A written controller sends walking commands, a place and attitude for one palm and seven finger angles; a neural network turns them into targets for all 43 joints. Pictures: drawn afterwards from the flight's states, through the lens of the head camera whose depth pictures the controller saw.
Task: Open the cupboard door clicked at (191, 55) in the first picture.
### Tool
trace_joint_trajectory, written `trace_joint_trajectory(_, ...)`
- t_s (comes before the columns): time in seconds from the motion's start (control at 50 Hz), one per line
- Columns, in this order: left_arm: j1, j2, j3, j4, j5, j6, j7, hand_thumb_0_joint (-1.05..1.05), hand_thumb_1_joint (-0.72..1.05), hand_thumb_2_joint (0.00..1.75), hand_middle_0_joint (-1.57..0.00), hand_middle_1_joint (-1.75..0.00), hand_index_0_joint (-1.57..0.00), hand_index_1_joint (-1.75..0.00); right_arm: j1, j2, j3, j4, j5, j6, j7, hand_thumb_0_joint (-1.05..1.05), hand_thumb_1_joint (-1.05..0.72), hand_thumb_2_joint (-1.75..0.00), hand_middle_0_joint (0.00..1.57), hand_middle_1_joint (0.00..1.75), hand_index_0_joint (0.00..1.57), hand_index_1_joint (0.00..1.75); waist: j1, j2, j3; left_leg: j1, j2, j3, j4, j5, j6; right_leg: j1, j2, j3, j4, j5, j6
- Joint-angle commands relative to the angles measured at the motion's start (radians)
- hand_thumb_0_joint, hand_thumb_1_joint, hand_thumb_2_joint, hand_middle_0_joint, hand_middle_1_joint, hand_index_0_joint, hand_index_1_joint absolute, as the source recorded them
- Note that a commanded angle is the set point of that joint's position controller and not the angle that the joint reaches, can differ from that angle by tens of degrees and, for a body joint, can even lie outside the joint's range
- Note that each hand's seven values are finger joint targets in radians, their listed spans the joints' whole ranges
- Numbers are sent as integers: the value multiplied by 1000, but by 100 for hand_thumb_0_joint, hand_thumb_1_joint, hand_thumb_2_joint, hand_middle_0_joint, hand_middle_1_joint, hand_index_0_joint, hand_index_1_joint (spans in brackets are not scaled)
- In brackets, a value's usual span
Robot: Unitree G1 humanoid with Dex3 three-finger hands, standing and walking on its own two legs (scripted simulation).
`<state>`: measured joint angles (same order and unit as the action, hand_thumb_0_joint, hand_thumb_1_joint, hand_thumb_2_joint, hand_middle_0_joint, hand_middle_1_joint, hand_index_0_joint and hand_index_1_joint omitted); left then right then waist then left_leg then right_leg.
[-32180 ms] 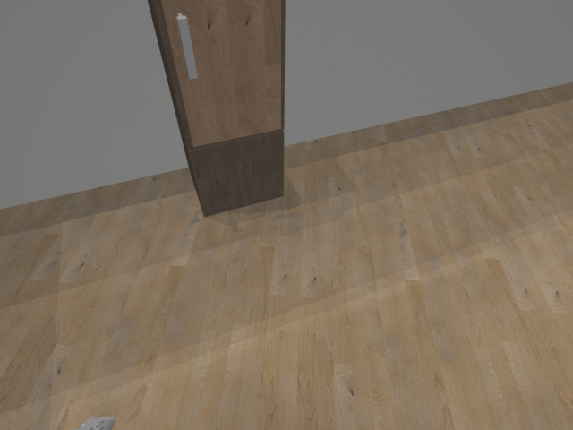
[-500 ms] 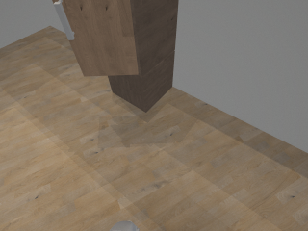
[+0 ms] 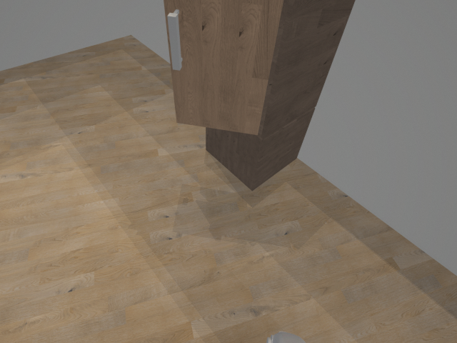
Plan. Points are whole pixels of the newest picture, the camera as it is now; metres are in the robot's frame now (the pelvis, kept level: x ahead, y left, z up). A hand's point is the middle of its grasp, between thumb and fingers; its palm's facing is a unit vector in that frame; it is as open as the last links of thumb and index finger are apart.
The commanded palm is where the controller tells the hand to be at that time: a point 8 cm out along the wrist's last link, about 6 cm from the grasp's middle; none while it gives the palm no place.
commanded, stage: take the last steps up to it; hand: left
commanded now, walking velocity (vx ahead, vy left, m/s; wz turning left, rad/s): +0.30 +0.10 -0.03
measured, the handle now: (176, 40) +0.98 +0.26 +0.03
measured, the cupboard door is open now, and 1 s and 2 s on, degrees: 39 39 39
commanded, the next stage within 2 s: come to a stop and stand still in 0.88 s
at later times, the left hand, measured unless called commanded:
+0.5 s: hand (159, 283) +0.26 +0.17 -0.16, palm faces +0.06 -0.97 -0.22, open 7.1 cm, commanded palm none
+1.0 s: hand (139, 227) +0.40 +0.26 -0.18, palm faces +0.03 -0.99 -0.15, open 7.3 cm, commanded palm none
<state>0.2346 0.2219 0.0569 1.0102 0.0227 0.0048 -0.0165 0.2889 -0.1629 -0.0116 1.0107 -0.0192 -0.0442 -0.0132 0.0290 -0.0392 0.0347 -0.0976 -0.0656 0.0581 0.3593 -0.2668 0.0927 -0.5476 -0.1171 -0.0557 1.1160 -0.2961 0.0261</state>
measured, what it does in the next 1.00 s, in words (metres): walks ahead: right foot, then left foot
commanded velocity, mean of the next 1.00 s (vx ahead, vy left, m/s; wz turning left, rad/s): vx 0.23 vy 0.07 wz -0.03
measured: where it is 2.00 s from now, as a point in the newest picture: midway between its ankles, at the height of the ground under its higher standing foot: (212, 302)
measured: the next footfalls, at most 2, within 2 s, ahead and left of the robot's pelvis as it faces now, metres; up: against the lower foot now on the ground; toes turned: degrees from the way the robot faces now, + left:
right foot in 0.28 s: +0.22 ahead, -0.11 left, +0.00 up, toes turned -7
left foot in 0.76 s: +0.38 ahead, +0.17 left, +0.00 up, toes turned -1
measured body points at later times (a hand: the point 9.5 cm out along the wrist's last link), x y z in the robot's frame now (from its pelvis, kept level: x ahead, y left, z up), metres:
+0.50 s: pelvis +0.19 -0.02 +0.00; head +0.22 -0.02 +0.45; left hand +0.25 +0.22 -0.14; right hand +0.15 -0.24 -0.16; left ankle +0.20 +0.14 -0.67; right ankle +0.18 -0.10 -0.74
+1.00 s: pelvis +0.37 +0.08 +0.00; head +0.39 +0.10 +0.45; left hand +0.39 +0.31 -0.16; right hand +0.43 -0.16 -0.14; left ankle +0.39 +0.15 -0.74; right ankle +0.37 -0.05 -0.67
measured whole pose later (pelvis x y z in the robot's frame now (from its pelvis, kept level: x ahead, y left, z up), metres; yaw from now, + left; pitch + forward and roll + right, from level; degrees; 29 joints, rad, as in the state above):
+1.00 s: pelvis +0.37 +0.08 +0.00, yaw -3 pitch +0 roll +0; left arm 0.26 0.16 0.05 1.05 0.02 -0.01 0.00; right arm 0.21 -0.17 -0.03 1.00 -0.02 -0.07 -0.03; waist 0.03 -0.04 0.05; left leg -0.20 -0.03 0.16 0.40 -0.19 0.08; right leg -0.51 -0.09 -0.06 1.05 -0.32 0.00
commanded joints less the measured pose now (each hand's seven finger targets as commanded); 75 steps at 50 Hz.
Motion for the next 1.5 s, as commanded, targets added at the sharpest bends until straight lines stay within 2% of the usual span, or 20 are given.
trace_joint_trajectory(0.0, -77, 42, -1, -87, 3, -19, -1, 0, 90, 90, -20, -30, -20, -30, 137, -137, -36, 6, 3, -26, -12, 0, -90, -90, 20, 30, 20, 30, -40, 102, 30, 90, 267, -171, -155, 461, 109, -98, -1, -9, -137, 60, 3)
trace_joint_trajectory(0.16, -246, 13, -11, -151, -3, -28, -4, 0, 90, 90, -20, -30, -20, -30, 272, -118, -19, 93, -10, -25, -21, 0, -90, -90, 20, 30, 20, 30, -81, 100, 100, 122, 287, -142, -100, 634, 78, -5, 53, -50, -377, 46, -50)
trace_joint_trajectory(0.22, -61, 42, 2, -103, -3, -41, 2, 0, 90, 90, -20, -30, -20, -30, 253, -131, -19, 109, -2, -26, -25, 0, -90, -90, 20, 30, 20, 30, 16, 67, 32, 51, 243, -98, 124, 889, 24, 305, 122, -83, -515, 65, -88)
trace_joint_trajectory(0.24, 84, 71, 19, -60, -2, -50, 7, 0, 90, 90, -20, -30, -20, -30, 222, -139, -23, 100, 10, -30, -25, 0, -90, -90, 20, 30, 20, 30, 82, 50, -35, -85, 211, -73, 296, 838, -10, 556, 90, -33, -567, 151, -113)
trace_joint_trajectory(0.26, 247, 154, 45, -20, 4, -61, 18, 0, 90, 90, -20, -30, -20, -30, 215, -117, -28, 73, 23, -36, -20, 0, -90, -90, 20, 30, 20, 30, 136, -82, -162, -324, 105, -12, 571, 475, -53, 839, -149, 278, -607, 239, -216)
trace_joint_trajectory(0.28, 293, 212, 55, -5, -9, -58, 20, 0, 90, 90, -20, -30, -20, -30, 234, -105, -31, 54, 24, -35, -21, 0, -90, -90, 20, 30, 20, 30, 104, -165, -230, -464, 4, -10, 900, -305, -84, 877, -412, 619, -759, 357, -340)
trace_joint_trajectory(0.34, 50, 88, 26, -58, -16, -49, 37, 0, 90, 90, -20, -30, -20, -30, 77, -59, -39, 31, 2, 2, -2, 0, -90, -90, 20, 30, 20, 30, 9, -13, 106, -502, 159, -119, 903, -129, -78, 348, -294, 387, -929, -22, -246)
trace_joint_trajectory(0.42, 46, 29, 11, -35, -10, -82, 28, 0, 90, 90, -20, -30, -20, -30, 153, -1, -35, 55, -9, 30, 20, 0, -90, -90, 20, 30, 20, 30, -54, -75, 37, -396, 175, -43, 701, 21, -118, 272, -163, 118, -960, 142, -171)
trace_joint_trajectory(0.62, 162, 91, 27, 51, 4, -89, 22, 0, 90, 90, -20, -30, -20, -30, -162, -30, -45, -70, -2, 0, 50, 0, -90, -90, 20, 30, 20, 30, 23, -135, 50, -388, 127, 24, 270, 58, -121, 454, -182, 100, -875, 347, -161)
trace_joint_trajectory(0.68, 151, 97, 29, 57, 0, -77, 25, 0, 90, 90, -20, -30, -20, -30, -97, -70, -50, -52, -4, -10, 41, 0, -90, -90, 20, 30, 20, 30, -33, -116, 32, -165, 71, 70, 123, 88, -100, 389, -143, 52, -748, 389, -118)
trace_joint_trajectory(0.7, 149, 82, 24, 55, 0, -73, 22, 0, 90, 90, -20, -30, -20, -30, 3, -113, -59, -21, -8, -16, 31, 0, -90, -90, 20, 30, 20, 30, -78, -15, -12, 22, 80, 52, 89, 85, -81, 292, -97, 18, -580, 395, -98)
trace_joint_trajectory(0.74, 160, 4, 1, 5, -12, -71, 19, 0, 90, 90, -20, -30, -20, -30, 244, -276, -92, 23, -18, -13, 3, 0, -90, -90, 20, 30, 20, 30, -150, 329, -192, 301, 462, -421, -23, 232, 99, -7, 99, -88, -18, -296, -30)
trace_joint_trajectory(0.86, 127, -17, 3, 19, 5, -31, 10, 0, 90, 90, -20, -30, -20, -30, -5, -121, -34, -36, -5, -24, -15, 0, -90, -90, 20, 30, 20, 30, -23, 167, 18, -131, 353, -169, -157, 197, 70, 9, -13, 33, 75, -59, -29)
trace_joint_trajectory(1.06, 56, -24, -16, -5, -6, -2, 32, 0, 90, 90, -20, -30, -20, -30, 22, -114, -22, 8, -7, -9, -35, 0, -90, -90, 20, 30, 20, 30, -12, 102, -50, -81, 333, -53, -26, 713, 48, 256, 55, -1, -410, 42, -18)
trace_joint_trajectory(1.18, 43, 112, -1, -30, -3, 2, 42, 0, 90, 90, -20, -30, -20, -30, 75, -99, -39, 30, 15, 38, -33, 0, -90, -90, 20, 30, 20, 30, -29, 12, -29, -182, 169, -13, 141, 249, -98, 378, -103, 179, -578, 704, -132)
trace_joint_trajectory(1.3, 10, 124, 6, -42, -11, 5, 64, 0, 90, 90, -20, -30, -20, -30, 89, -64, -42, 26, 17, 68, -25, 0, -90, -90, 20, 30, 20, 30, -29, -149, -147, -180, 91, 15, 309, -80, -121, 459, -184, 200, -623, 905, -214)
trace_joint_trajectory(1.36, -37, 127, 15, -58, -6, 8, 69, 0, 90, 90, -20, -30, -20, -30, 68, -57, -43, 20, 17, 77, -22, 0, -90, -90, 20, 30, 20, 30, -29, -131, -110, -190, 95, -12, 265, -185, -122, 422, -201, 227, -664, 768, -229)
trace_joint_trajectory(1.4, -70, 105, 15, -63, -11, 13, 62, 0, 90, 90, -20, -30, -20, -30, 105, -56, -42, 38, 11, 71, -20, 0, -90, -90, 20, 30, 20, 30, -55, -31, -102, -69, 141, -43, 93, 106, -104, 314, -114, 165, -624, 472, -148)
trace_joint_trajectory(1.44, -67, 34, 3, -80, -18, 30, 54, 0, 90, 90, -20, -30, -20, -30, 45, -127, -48, 9, -5, 61, -24, 0, -90, -90, 20, 30, 20, 30, -26, 250, -34, -175, 339, -231, -58, 274, 7, 271, 60, 13, -492, 17, -31)
trace_joint_trajectory(1.48, -59, 29, 5, -64, -9, 47, 53, 0, 90, 90, -20, -30, -20, -30, -4, -125, -45, -3, -9, 53, -34, 0, -90, -90, 20, 30, 20, 30, -24, 221, 40, -247, 360, -242, -129, 190, 62, 245, 87, 59, -302, -187, -33)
